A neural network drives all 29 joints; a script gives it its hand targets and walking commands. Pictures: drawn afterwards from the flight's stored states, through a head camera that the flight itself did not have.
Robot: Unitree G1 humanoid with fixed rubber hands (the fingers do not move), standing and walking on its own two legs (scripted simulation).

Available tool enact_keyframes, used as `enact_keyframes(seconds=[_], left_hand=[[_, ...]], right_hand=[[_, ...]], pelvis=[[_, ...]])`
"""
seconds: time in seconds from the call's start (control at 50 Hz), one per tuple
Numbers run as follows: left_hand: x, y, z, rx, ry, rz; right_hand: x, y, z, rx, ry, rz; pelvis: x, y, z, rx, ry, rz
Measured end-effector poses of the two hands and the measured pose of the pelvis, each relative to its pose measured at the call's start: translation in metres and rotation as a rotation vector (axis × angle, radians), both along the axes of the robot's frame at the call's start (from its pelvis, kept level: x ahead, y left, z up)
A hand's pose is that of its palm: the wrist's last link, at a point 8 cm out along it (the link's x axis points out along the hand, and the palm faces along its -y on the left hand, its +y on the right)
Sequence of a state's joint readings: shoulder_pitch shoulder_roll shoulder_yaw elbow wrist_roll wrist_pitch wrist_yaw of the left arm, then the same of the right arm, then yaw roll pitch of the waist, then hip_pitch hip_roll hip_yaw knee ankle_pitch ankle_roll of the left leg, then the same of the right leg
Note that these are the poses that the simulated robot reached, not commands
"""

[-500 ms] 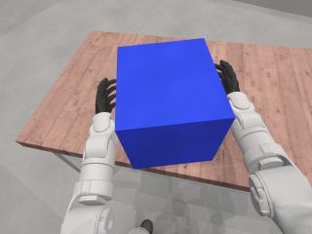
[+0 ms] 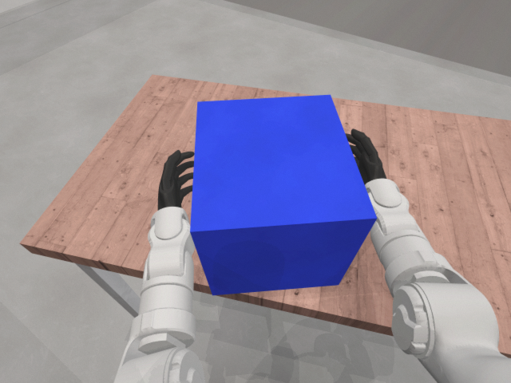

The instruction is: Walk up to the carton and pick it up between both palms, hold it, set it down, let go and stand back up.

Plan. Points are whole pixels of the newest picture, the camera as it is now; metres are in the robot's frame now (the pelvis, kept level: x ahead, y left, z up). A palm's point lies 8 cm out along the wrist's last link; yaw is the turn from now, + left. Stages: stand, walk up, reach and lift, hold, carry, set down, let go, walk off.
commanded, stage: reach and lift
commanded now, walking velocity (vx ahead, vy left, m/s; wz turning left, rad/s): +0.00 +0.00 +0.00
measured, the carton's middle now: (270, 196) +0.40 +0.09 +0.04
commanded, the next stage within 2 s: none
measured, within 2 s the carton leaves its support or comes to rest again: leaves its support in 0.80 s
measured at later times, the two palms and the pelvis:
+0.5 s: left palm (172, 202) +0.33 +0.24 +0.07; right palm (368, 177) +0.45 -0.06 +0.08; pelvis +0.00 +0.00 +0.00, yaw +0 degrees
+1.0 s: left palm (169, 211) +0.31 +0.23 +0.07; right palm (374, 179) +0.42 -0.07 +0.11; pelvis -0.02 +0.00 +0.00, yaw +1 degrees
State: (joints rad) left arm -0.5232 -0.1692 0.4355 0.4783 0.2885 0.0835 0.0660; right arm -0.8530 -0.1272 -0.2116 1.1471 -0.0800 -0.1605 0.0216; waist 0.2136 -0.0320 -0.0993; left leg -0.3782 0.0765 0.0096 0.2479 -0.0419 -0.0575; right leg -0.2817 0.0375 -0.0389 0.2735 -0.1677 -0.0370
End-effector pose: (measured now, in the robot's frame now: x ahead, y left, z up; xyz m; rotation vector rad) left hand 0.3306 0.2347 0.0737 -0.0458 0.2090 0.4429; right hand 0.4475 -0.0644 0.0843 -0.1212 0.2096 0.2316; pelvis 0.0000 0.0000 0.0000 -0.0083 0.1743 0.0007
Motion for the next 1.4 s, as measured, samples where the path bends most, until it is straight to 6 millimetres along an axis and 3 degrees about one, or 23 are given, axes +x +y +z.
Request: enact_keyframes(seconds=[0.58, 0.74, 0.92, 1.12, 1.4], left_hand=[[0.001, 0.001, -0.002, 0.003, 0.001, 0.004], [-0.002, 0.000, -0.003, -0.024, -0.031, 0.021], [-0.014, 0.000, 0.000, -0.050, -0.112, 0.017], [-0.018, -0.002, -0.005, -0.074, -0.053, -0.042], [-0.007, 0.004, 0.041, 0.015, -0.054, -0.097]], right_hand=[[0.002, 0.001, -0.004, 0.007, -0.011, -0.006], [0.000, 0.002, 0.002, -0.071, -0.075, 0.018], [-0.015, 0.003, 0.019, -0.139, -0.206, 0.010], [-0.038, -0.005, 0.020, -0.114, -0.137, -0.051], [-0.044, -0.004, 0.055, 0.000, -0.132, -0.113]], pelvis=[[-0.001, -0.002, 0.000, -0.002, 0.020, 0.008], [-0.003, -0.002, 0.000, -0.005, 0.031, 0.013], [-0.016, -0.002, -0.001, -0.010, 0.018, 0.022], [-0.034, 0.000, -0.002, -0.014, -0.004, 0.017], [-0.036, 0.013, -0.002, -0.012, -0.072, 0.042]])
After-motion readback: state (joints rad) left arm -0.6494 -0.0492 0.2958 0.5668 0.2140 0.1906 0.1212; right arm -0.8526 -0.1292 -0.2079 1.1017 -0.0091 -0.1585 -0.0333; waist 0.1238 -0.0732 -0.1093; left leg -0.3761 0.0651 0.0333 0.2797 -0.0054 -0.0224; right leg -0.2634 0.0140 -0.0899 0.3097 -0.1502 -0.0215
